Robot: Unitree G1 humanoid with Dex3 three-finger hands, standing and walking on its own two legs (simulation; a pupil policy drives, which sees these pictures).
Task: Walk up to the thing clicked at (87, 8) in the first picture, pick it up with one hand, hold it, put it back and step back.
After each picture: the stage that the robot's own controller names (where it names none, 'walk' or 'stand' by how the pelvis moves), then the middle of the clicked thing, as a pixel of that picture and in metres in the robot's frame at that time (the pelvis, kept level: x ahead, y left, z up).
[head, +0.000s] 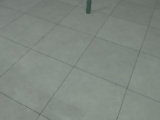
stand; (88, 5) +2.20 -0.08 -0.65
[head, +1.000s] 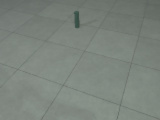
walk; (76, 19) +2.06 +0.23 -0.64
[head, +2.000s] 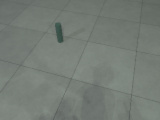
walk; (59, 33) +1.46 +0.33 -0.65
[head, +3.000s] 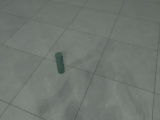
walk; (60, 63) +0.98 +0.27 -0.65
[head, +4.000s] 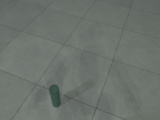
walk; (55, 96) +0.61 +0.22 -0.62
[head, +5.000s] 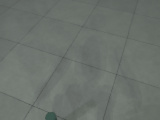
stand; out of the picture +0.41 +0.21 -0.63
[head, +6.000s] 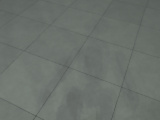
stand; out of the picture +0.36 +0.18 -0.65
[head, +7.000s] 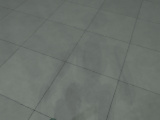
stand; out of the picture +0.38 +0.20 -0.66
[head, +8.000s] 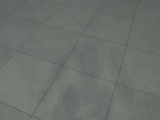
stand; out of the picture +0.36 +0.20 -0.66
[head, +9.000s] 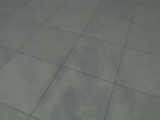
stand; out of the picture +0.37 +0.22 -0.66
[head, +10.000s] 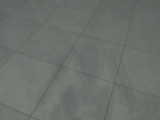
stand; out of the picture +0.36 +0.22 -0.66
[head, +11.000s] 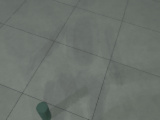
go down; (44, 112) +0.39 +0.21 -0.60
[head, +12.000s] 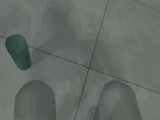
go down; (20, 55) +0.45 +0.24 -0.24
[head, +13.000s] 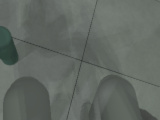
close in; (5, 49) +0.44 +0.25 -0.22
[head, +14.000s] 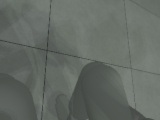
close; out of the picture +0.43 +0.29 -0.16
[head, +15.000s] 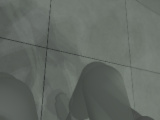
lift; out of the picture +0.41 +0.29 -0.16
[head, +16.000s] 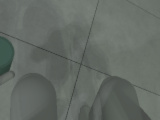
lift; out of the picture +0.34 +0.27 -0.07
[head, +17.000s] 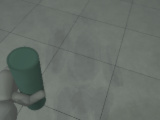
hold; (30, 84) +0.31 +0.17 +0.07
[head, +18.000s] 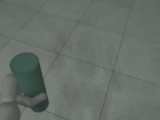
hold; (33, 87) +0.31 +0.17 +0.04
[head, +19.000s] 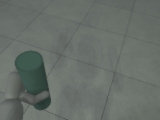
hold; (36, 85) +0.32 +0.16 +0.04
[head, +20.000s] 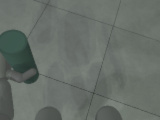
crouch; (23, 62) +0.40 +0.19 -0.02
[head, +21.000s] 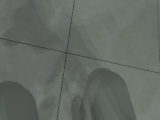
lower; out of the picture +0.46 +0.26 -0.11
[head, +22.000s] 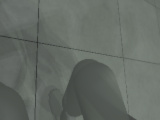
lower; out of the picture +0.45 +0.29 -0.17
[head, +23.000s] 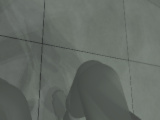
lower; out of the picture +0.44 +0.30 -0.16
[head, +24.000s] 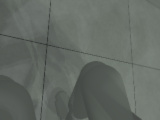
lower; out of the picture +0.43 +0.30 -0.16
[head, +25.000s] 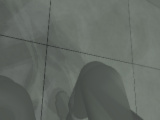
rest; out of the picture +0.42 +0.29 -0.16
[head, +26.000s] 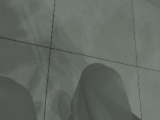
open; out of the picture +0.43 +0.27 -0.17
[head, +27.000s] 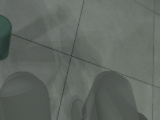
stand; out of the picture +0.44 +0.25 -0.19
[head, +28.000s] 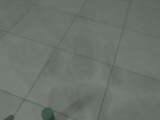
stand; (49, 119) +0.39 +0.18 -0.56
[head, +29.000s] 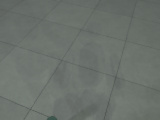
stand; out of the picture +0.40 +0.18 -0.60
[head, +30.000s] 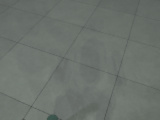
stand; out of the picture +0.39 +0.18 -0.60
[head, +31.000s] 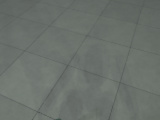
stand; out of the picture +0.41 +0.17 -0.65
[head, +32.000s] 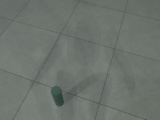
walk; (57, 97) +0.49 +0.18 -0.63
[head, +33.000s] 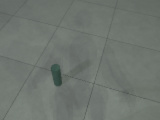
walk; (56, 76) +0.71 +0.20 -0.62
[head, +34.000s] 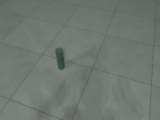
stand; (60, 59) +1.03 +0.26 -0.63
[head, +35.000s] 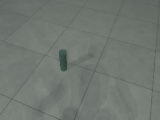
stand; (63, 61) +1.04 +0.20 -0.65
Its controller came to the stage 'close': yes
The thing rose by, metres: 0.68
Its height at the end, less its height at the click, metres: +0.00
